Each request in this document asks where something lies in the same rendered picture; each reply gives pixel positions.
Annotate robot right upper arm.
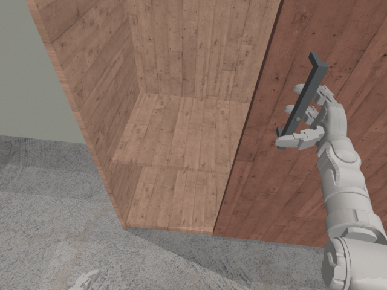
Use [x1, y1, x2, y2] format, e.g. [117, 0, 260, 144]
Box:
[321, 237, 387, 290]

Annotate wardrobe door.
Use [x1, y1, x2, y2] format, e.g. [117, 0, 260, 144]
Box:
[213, 0, 387, 248]

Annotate handle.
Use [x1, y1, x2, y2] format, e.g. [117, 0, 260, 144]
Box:
[276, 51, 329, 150]

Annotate robot right hand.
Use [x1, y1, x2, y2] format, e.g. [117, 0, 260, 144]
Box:
[275, 84, 347, 150]

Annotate right robot forearm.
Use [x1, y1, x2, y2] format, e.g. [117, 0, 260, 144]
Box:
[316, 135, 387, 245]

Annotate robot left hand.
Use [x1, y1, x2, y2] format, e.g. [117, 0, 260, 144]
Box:
[69, 269, 100, 290]

